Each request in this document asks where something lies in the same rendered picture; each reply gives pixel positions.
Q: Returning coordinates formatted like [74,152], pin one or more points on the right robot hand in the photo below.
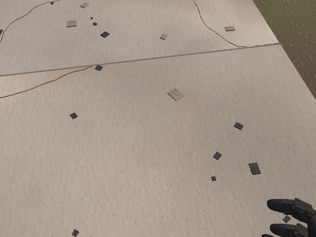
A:
[298,209]

